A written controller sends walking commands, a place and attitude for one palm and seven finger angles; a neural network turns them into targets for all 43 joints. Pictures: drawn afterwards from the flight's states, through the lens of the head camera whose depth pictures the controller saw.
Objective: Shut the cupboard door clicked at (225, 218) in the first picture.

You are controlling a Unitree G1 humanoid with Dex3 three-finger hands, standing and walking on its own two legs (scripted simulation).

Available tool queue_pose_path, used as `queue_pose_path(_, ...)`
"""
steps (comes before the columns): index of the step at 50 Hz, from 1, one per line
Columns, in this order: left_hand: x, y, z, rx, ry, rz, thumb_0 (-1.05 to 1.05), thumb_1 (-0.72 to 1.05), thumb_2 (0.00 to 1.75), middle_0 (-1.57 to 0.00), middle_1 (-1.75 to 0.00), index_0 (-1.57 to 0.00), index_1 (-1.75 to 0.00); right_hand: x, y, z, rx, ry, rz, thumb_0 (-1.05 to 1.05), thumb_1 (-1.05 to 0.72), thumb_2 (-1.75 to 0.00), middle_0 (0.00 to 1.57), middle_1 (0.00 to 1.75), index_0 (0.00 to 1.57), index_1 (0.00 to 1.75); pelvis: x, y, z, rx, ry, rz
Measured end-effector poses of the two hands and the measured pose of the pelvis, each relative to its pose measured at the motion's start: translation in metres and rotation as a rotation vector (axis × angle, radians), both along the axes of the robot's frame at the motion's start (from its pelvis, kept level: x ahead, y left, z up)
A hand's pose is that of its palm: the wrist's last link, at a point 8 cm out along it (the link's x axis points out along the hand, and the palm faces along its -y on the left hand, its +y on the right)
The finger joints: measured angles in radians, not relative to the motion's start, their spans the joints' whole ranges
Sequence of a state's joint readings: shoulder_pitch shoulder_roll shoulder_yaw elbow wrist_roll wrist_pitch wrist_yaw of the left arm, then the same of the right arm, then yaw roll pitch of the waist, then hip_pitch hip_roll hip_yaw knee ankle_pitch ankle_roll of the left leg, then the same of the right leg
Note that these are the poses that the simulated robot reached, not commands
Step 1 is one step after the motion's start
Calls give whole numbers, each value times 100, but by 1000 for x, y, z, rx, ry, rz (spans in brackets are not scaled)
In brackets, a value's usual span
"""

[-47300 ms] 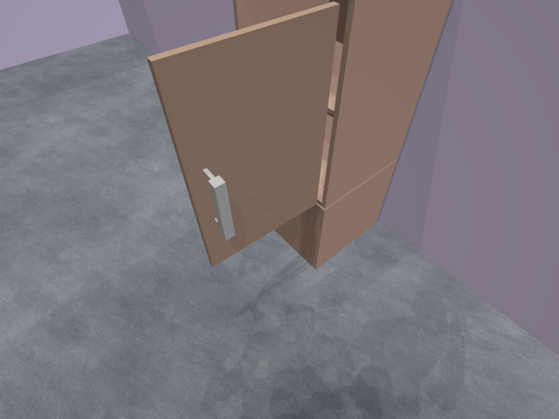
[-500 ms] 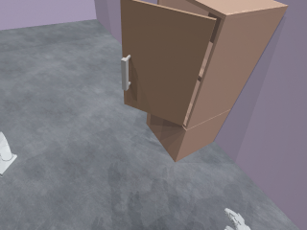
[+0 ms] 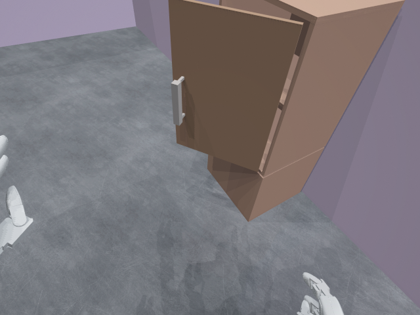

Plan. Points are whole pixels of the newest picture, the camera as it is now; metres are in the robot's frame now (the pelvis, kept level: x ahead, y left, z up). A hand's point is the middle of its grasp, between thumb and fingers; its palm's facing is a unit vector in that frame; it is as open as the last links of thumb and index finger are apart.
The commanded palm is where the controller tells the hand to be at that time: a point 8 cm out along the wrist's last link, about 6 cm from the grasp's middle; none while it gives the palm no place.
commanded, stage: let the arm hang, fingers relaxed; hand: left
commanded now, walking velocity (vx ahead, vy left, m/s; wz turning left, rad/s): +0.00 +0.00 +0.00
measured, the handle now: (179, 101) +0.85 +0.14 -0.09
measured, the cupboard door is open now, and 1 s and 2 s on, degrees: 35 35 35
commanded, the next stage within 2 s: look to check the result in 1.20 s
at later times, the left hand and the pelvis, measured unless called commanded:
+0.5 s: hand out of the picture +0.02 +0.17 -0.18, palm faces +0.03 -0.99 -0.17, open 7.0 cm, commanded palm none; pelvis +0.00 -0.01 +0.00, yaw +1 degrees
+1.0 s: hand out of the picture +0.00 +0.18 -0.17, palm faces +0.00 -0.98 -0.20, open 7.4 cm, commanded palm none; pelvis +0.00 +0.00 +0.00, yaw -1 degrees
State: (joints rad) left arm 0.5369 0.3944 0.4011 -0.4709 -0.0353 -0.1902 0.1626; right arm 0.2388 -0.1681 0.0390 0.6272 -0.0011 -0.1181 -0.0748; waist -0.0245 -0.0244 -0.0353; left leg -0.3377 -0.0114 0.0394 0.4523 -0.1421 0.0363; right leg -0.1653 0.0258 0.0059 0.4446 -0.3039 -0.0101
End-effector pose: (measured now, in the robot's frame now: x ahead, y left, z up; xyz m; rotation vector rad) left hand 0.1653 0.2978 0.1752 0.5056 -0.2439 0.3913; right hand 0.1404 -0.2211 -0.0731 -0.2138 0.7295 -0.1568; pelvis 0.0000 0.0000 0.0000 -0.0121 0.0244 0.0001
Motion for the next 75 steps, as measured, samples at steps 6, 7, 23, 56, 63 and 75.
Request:
queue_pose_path(6, 6, 1, -4, 36, 64, 2, 1, 89, 90, -21, -30, -21, -30, 21, 0, -5, 37, 0, 22, 1, -90, -90, 21, 30, 21, 30, 11, -4, 0, -8, 15, -6)
queue_pose_path(7, 12, 3, -21, 16, 130, 4, 1, 89, 90, -21, -30, -20, -30, 24, -3, -10, 47, 4, 46, 1, -90, -90, 21, 30, 21, 30, 11, -3, -2, -9, 15, -2)
queue_pose_path(23, -129, -80, -329, -590, 1443, 127, -2, 100, 90, -21, -30, -20, -30, -81, -54, -42, -75, 500, -46, 0, -91, -90, 20, 30, 20, 30, 2, -12, -4, -3, -30, 18)
queue_pose_path(56, -162, -74, -320, -575, 1559, 169, 0, 91, 90, -20, -30, -20, -30, -133, -12, -64, 57, 621, -129, 0, -91, -90, 21, 30, 20, 30, 4, 2, 4, 7, -46, -14)
queue_pose_path(63, -157, -69, -319, -564, 1567, 181, 0, 91, 90, -20, -30, -20, -30, -126, -20, -61, 35, 617, -133, 0, -91, -90, 20, 30, 20, 30, 9, 1, 4, 7, -47, -16)
queue_pose_path(75, -149, -49, -311, -513, 1574, 226, 0, 91, 90, -20, -30, -20, -30, -110, -31, -60, 20, 616, -122, 0, -91, -90, 21, 30, 20, 30, 17, -1, 5, 10, -44, -16)
